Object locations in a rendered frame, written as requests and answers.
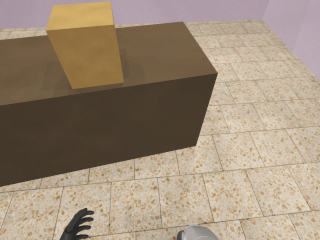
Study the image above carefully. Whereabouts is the pedestal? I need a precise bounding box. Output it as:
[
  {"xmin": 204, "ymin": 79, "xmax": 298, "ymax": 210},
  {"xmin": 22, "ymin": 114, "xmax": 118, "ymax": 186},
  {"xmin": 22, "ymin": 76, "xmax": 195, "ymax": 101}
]
[{"xmin": 0, "ymin": 21, "xmax": 218, "ymax": 187}]

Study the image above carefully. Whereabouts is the right robot thigh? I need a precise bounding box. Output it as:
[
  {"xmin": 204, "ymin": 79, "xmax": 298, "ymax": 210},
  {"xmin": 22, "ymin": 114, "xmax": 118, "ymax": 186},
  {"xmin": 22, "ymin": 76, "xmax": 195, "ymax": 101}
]
[{"xmin": 181, "ymin": 225, "xmax": 219, "ymax": 240}]

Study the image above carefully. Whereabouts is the right robot shin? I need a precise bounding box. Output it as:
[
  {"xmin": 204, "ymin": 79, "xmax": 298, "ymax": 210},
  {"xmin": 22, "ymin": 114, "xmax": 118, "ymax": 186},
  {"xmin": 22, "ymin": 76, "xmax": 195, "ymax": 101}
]
[{"xmin": 186, "ymin": 223, "xmax": 198, "ymax": 230}]

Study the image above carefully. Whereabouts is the carton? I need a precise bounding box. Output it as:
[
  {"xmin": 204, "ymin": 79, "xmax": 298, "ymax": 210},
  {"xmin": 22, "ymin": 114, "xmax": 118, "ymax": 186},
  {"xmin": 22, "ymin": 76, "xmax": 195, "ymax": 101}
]
[{"xmin": 45, "ymin": 1, "xmax": 124, "ymax": 89}]

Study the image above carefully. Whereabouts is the left robot hand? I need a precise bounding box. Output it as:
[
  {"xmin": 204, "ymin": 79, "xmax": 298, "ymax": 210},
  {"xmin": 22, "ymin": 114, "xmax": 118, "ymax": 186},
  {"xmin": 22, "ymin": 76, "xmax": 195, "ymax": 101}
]
[{"xmin": 59, "ymin": 208, "xmax": 95, "ymax": 240}]

